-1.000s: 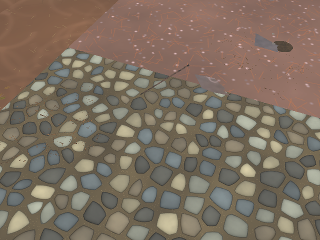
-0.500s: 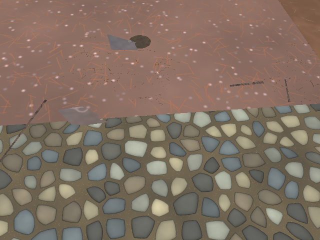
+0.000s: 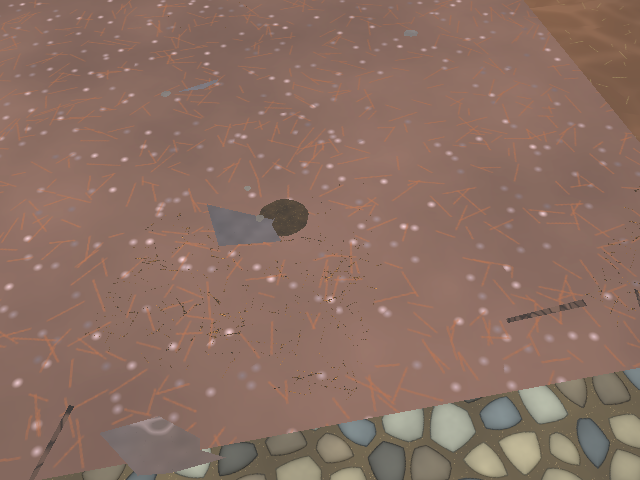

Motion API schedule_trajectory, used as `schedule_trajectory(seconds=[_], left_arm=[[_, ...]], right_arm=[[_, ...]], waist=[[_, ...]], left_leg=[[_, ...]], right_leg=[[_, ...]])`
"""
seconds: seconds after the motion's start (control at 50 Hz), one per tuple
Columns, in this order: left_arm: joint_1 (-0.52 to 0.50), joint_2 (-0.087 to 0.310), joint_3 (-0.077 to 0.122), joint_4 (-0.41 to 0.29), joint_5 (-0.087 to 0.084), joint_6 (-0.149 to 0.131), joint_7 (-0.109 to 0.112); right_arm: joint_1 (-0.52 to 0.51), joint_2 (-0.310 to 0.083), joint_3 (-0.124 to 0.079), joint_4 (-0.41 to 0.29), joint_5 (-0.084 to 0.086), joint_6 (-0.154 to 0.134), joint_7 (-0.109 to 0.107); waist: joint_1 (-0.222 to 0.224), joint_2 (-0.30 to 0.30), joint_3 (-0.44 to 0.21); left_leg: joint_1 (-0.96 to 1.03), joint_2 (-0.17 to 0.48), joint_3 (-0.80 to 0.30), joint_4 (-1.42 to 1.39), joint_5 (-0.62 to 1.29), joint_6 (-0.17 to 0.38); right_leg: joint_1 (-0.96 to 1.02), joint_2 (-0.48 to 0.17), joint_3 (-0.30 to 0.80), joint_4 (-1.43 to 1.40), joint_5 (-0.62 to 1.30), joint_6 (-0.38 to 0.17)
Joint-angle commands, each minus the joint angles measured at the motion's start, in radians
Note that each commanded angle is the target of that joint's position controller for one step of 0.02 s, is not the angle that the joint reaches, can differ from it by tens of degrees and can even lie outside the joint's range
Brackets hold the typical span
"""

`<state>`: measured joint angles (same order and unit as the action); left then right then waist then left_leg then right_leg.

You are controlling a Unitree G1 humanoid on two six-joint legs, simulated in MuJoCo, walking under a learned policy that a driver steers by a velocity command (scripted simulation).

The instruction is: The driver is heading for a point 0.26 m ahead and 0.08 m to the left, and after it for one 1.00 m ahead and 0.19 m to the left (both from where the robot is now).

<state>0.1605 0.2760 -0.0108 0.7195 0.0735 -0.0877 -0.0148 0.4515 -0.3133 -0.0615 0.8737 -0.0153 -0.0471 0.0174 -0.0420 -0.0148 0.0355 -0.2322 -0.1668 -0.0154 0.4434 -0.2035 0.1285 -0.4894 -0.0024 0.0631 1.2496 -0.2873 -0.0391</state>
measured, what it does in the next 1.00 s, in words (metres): walks ahead, turning left: right foot, then left foot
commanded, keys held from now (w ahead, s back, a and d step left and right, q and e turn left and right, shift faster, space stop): w+q+shift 0.04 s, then q+shift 0.56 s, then e+shift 0.40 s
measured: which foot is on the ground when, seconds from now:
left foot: down 0.00-0.24, up 0.26-0.62, down 0.64-1.00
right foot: up 0.00-0.22, down 0.24-0.64, up 0.66-1.00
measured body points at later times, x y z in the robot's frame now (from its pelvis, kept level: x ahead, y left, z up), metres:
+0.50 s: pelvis +0.34 -0.03 +0.01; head +0.39 +0.01 +0.45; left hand +0.35 +0.29 -0.10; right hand +0.63 -0.22 -0.07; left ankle +0.37 +0.12 -0.67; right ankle +0.43 -0.13 -0.73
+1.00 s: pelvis +0.43 +0.01 -0.01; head +0.46 +0.01 +0.44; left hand +0.38 +0.31 -0.12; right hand +0.73 -0.11 -0.10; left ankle +0.41 +0.14 -0.73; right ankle +0.47 -0.09 -0.71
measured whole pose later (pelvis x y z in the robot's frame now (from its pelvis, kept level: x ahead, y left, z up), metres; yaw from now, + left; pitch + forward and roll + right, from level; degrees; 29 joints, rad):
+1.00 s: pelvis +0.43 +0.01 -0.01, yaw +28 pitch +0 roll +2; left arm 0.20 0.28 0.06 0.79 -0.02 0.06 -0.01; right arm 0.07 -0.24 -0.04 0.65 -0.01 0.03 -0.05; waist 0.03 0.01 0.05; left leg -0.33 0.07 0.18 0.57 -0.23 0.01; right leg -0.38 -0.07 -0.08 0.83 -0.41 0.04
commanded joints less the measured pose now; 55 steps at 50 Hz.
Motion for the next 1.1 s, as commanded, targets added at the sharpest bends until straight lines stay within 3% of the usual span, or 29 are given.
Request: schedule_trajectory(seconds=[0.02, 0.08, 0.14, 0.16, 0.18, 0.2, 0.22, 0.24, 0.26, 0.28, 0.3, 0.32, 0.34, 0.4, 0.48, 0.6, 0.64, 0.66, 0.68, 0.7, 0.72, 0.76, 0.82, 0.94, 1.02, 1.04, 1.06, 1.08, 1.1], left_arm=[[-0.057, 0.083, -0.002, -0.123, 0.011, 0.009, -0.009], [-0.222, 0.049, -0.026, -0.186, -0.021, -0.004, -0.025], [-0.233, 0.041, -0.024, -0.189, -0.034, -0.01, -0.012], [-0.222, 0.056, -0.018, -0.19, -0.033, -0.011, -0.002], [-0.258, 0.102, 0.02, -0.23, -0.079, -0.045, 0.017], [-0.207, 0.143, 0.041, -0.223, -0.095, -0.054, 0.031], [-0.048, 0.17, 0.059, -0.184, -0.084, -0.058, 0.043], [0.175, 0.204, 0.069, -0.132, -0.061, -0.046, 0.051], [0.226, 0.212, 0.06, -0.132, -0.022, -0.027, 0.045], [0.187, 0.22, 0.079, -0.125, -0.052, -0.008, 0.029], [0.072, 0.131, 0.07, -0.171, -0.059, 0.01, 0.037], [-0.003, 0.065, 0.054, -0.166, -0.066, 0.025, 0.044], [-0.045, 0.047, 0.047, -0.161, -0.065, 0.031, 0.047], [-0.13, 0.076, 0.071, -0.109, -0.06, 0.023, 0.043], [-0.185, 0.142, 0.103, -0.07, -0.071, 0.02, 0.048], [-0.156, 0.199, 0.13, -0.028, -0.114, 0.035, 0.023], [-0.068, 0.17, 0.12, 0.011, -0.12, 0.041, 0.011], [-0.01, 0.13, 0.101, -0.007, -0.074, 0.043, 0.002], [-0.005, 0.13, 0.088, -0.021, -0.065, 0.055, 0.005], [-0.052, 0.189, 0.104, 0.002, -0.095, 0.073, 0.005], [-0.047, 0.154, 0.095, 0.008, -0.111, 0.084, 0.008], [-0.014, 0.117, 0.083, 0.048, -0.093, 0.104, 0.022], [0.018, 0.132, 0.085, 0.056, -0.096, 0.117, 0.025], [0.004, 0.111, 0.089, 0.005, -0.098, 0.139, 0.016], [0.113, 0.1, 0.106, 0.019, -0.086, 0.147, 0.001], [0.145, 0.144, 0.122, 0.02, -0.076, 0.143, 0.009], [0.152, 0.294, 0.158, -0.01, -0.07, 0.131, 0.029], [0.176, 0.301, 0.153, -0.028, -0.03, 0.105, 0.019], [0.137, 0.284, 0.151, -0.037, -0.026, 0.081, 0.014]], right_arm=[[-0.01, -0.116, -0.024, -0.058, 0.009, -0.039, -0.002], [-0.009, -0.127, -0.036, -0.058, 0.014, -0.039, -0.003], [0.08, -0.143, -0.05, -0.026, 0.031, -0.023, 0.003], [0.095, -0.144, -0.052, -0.022, 0.03, -0.016, -0.003], [0.104, -0.075, -0.037, -0.047, 0.094, -0.019, -0.029], [0.048, -0.121, -0.042, -0.057, 0.085, -0.015, -0.037], [-0.041, -0.144, -0.05, -0.093, 0.07, -0.009, -0.042], [-0.067, -0.068, -0.03, -0.144, 0.036, -0.004, -0.045], [0.155, 0.057, 0.003, -0.145, 0.02, 0.0, -0.044], [0.238, -0.033, 0.009, -0.165, 0.052, 0.013, -0.036], [0.134, -0.089, -0.009, -0.177, 0.064, 0.031, -0.045], [0.028, -0.125, -0.027, -0.2, 0.06, 0.049, -0.058], [-0.013, -0.128, -0.038, -0.213, 0.052, 0.063, -0.065], [-0.075, -0.019, -0.02, -0.284, 0.048, 0.086, -0.059], [-0.114, -0.028, -0.021, -0.301, 0.036, 0.081, -0.03], [-0.236, -0.118, -0.056, -0.356, 0.038, 0.112, 0.015], [-0.173, -0.147, -0.075, -0.35, 0.015, 0.099, -0.002], [-0.13, -0.28, -0.101, -0.368, 0.004, 0.09, -0.027], [-0.191, -0.264, -0.076, -0.411, -0.022, 0.076, -0.029], [-0.192, -0.178, -0.047, -0.407, -0.016, 0.062, -0.018], [-0.219, -0.119, -0.023, -0.378, -0.011, 0.049, -0.015], [-0.321, -0.064, -0.001, -0.345, -0.004, 0.044, -0.02], [-0.378, -0.115, -0.02, -0.33, -0.026, 0.046, -0.042], [-0.371, -0.104, -0.036, -0.284, -0.008, 0.066, -0.073], [-0.431, -0.083, -0.046, -0.255, 0.032, 0.072, -0.079], [-0.377, -0.054, -0.046, -0.231, 0.034, 0.078, -0.077], [-0.386, -0.009, -0.036, -0.272, -0.001, 0.082, -0.075], [-0.538, -0.019, -0.034, -0.321, -0.007, 0.072, -0.078], [-0.535, -0.037, -0.042, -0.314, 0.012, 0.067, -0.079]], waist=[[0.066, 0.017, 0.073], [0.024, 0.032, 0.124], [-0.033, 0.054, 0.018], [-0.037, 0.069, -0.01], [-0.025, 0.042, -0.056], [0.04, 0.066, -0.101], [0.14, 0.11, -0.179], [0.203, 0.07, -0.366], [0.096, -0.222, -0.55], [0.071, -0.319, -0.655], [0.078, -0.21, -0.521], [0.073, -0.113, -0.332], [0.048, -0.062, -0.229], [-0.007, -0.106, -0.06], [-0.016, -0.082, -0.141], [0.007, -0.059, -0.088], [-0.022, 0.057, -0.114], [-0.009, 0.359, -0.161], [0.0, 0.38, -0.308], [-0.046, 0.181, -0.325], [-0.012, 0.142, -0.281], [0.037, 0.117, -0.208], [0.051, 0.157, -0.16], [0.027, 0.15, -0.138], [0.095, 0.11, -0.129], [0.092, -0.023, -0.087], [0.058, -0.345, -0.018], [0.136, -0.28, -0.072], [0.106, -0.182, -0.068]], left_leg=[[-0.058, 0.257, -0.437, -0.312, -0.1, 0.194], [-0.182, 0.181, -0.32, -0.309, 0.305, 0.128], [-0.076, 0.148, -0.286, -0.165, 0.659, 0.024], [-0.022, 0.137, -0.301, -0.105, 0.685, -0.005], [-0.008, 0.133, -0.393, -0.031, 0.52, -0.042], [0.018, 0.135, -0.396, 0.038, 0.551, -0.063], [-0.024, 0.096, -0.372, 0.228, 0.54, -0.104], [-0.144, 0.053, -0.302, 0.548, 0.169, -0.154], [-0.364, -0.035, -0.258, 0.883, -0.604, -0.179], [-0.429, 0.082, -0.213, 1.099, -0.5, -0.202], [-0.489, 0.155, -0.154, 1.092, -0.397, -0.216], [-0.523, 0.185, -0.084, 1.049, -0.316, -0.229], [-0.503, 0.21, -0.067, 1.045, -0.288, -0.243], [-0.397, 0.276, -0.036, 0.794, -0.258, -0.234], [-0.24, 0.289, -0.013, 0.491, 0.024, -0.185], [-0.13, 0.236, 0.077, 0.231, 0.052, -0.095], [0.081, 0.171, 0.062, 0.06, 0.188, -0.03], [0.29, 0.423, -0.265, 0.021, 0.781, 0.076], [0.32, 0.624, -0.513, -0.03, 0.758, 0.284], [0.255, 0.581, -0.397, -0.042, 0.68, 0.252], [0.211, 0.519, -0.291, -0.029, 0.555, 0.183], [0.076, 0.445, -0.149, -0.055, 0.39, 0.094], [-0.022, 0.428, -0.05, -0.072, 0.353, 0.099], [0.026, 0.519, -0.044, -0.084, 0.235, 0.109], [-0.015, 0.477, 0.076, 0.067, 0.156, -0.004], [-0.116, 0.395, 0.15, 0.238, -0.015, -0.088], [-0.431, 0.213, 0.206, 0.562, -0.403, -0.208], [-0.518, 0.122, -0.002, 0.741, -0.509, -0.205], [-0.547, 0.143, -0.065, 0.789, -0.43, -0.183]], right_leg=[[-0.171, -0.081, 0.001, -0.18, 0.003, 0.05], [-0.014, -0.041, -0.075, -0.52, 0.261, 0.081], [0.142, 0.054, -0.102, -0.656, 0.435, 0.058], [0.177, 0.074, -0.087, -0.704, 0.423, 0.051], [0.281, 0.093, 0.026, -0.828, 0.412, 0.052], [0.356, 0.086, 0.009, -0.858, 0.447, 0.054], [0.528, 0.03, 0.029, -0.861, 0.534, 0.036], [0.806, -0.173, 0.154, -0.713, 0.728, -0.03], [1.052, -0.495, 0.465, -0.6, 1.217, -0.175], [1.03, -0.592, 0.67, -0.688, 0.912, -0.288], [0.892, -0.482, 0.544, -0.765, 0.64, -0.268], [0.711, -0.401, 0.358, -0.804, 0.613, -0.22], [0.563, -0.348, 0.26, -0.839, 0.646, -0.199], [0.263, -0.295, 0.05, -0.965, 0.617, -0.169], [0.261, -0.297, -0.101, -0.972, 0.609, -0.167], [0.321, -0.314, -0.216, -0.843, 0.443, -0.088], [0.242, -0.237, -0.254, -0.607, 0.426, -0.023], [0.007, -0.123, -0.307, -0.272, -0.058, 0.067], [-0.138, -0.02, -0.152, -0.005, -0.416, 0.108], [-0.111, -0.064, -0.058, 0.046, -0.38, 0.099], [-0.103, -0.091, -0.036, -0.006, -0.344, 0.083], [-0.007, -0.11, -0.032, -0.164, -0.246, 0.101], [0.1, -0.07, -0.092, -0.27, -0.162, 0.126], [0.081, -0.091, -0.123, -0.351, -0.147, 0.091], [0.228, -0.041, -0.174, -0.638, 0.009, 0.012], [0.29, -0.07, -0.047, -0.784, 0.195, -0.044], [0.38, -0.318, 0.396, -0.872, 0.561, -0.196], [0.354, -0.376, 0.55, -0.954, 0.532, -0.326], [0.378, -0.34, 0.476, -0.955, 0.43, -0.295]])
Velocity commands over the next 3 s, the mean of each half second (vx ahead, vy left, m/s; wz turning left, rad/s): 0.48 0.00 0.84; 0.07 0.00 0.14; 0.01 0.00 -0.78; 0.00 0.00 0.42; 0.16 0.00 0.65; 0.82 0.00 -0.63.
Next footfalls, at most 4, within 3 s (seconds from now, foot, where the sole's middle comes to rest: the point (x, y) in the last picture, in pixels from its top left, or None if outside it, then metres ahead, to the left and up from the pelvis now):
0.24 right None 0.47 -0.12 -0.77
0.64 left None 0.44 0.17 -0.77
1.04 right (368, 472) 0.51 -0.07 -0.77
1.56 left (261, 462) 0.54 0.15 -0.77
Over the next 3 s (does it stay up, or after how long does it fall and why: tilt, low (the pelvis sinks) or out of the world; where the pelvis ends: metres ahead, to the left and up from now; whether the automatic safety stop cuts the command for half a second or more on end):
stays up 0.77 0.24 -0.03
